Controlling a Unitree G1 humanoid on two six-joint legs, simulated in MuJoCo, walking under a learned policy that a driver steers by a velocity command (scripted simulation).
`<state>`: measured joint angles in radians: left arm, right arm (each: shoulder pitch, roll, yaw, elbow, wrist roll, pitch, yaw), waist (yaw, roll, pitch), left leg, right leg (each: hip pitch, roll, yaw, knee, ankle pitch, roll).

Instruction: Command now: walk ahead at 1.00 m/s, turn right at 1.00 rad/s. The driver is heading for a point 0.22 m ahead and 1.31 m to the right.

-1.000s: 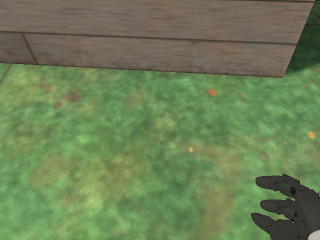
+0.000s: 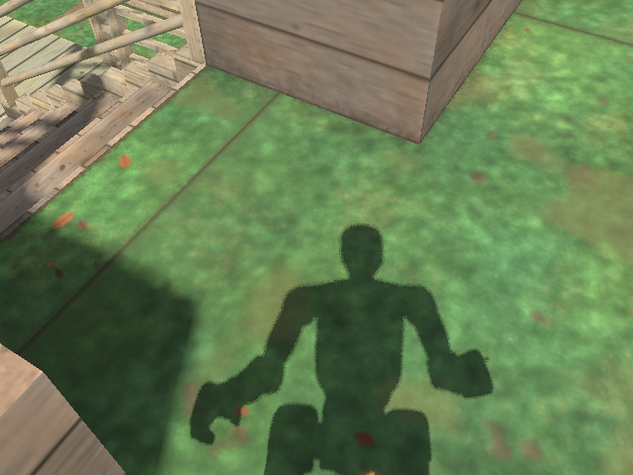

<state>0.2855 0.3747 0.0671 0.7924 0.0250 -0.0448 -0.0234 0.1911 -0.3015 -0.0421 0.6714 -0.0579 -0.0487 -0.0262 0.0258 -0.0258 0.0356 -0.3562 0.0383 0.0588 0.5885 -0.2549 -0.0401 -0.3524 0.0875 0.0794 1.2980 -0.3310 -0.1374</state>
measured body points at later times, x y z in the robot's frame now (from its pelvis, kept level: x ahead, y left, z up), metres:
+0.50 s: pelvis +0.45 -0.09 +0.00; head +0.49 -0.10 +0.45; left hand +0.62 +0.16 -0.13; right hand +0.50 -0.38 -0.08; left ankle +0.53 +0.08 -0.64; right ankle +0.43 -0.09 -0.72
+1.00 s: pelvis +0.87 -0.29 +0.01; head +0.88 -0.32 +0.46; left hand +1.21 -0.31 -0.05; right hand +0.61 -0.42 -0.12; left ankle +0.90 -0.13 -0.72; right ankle +0.85 -0.45 -0.66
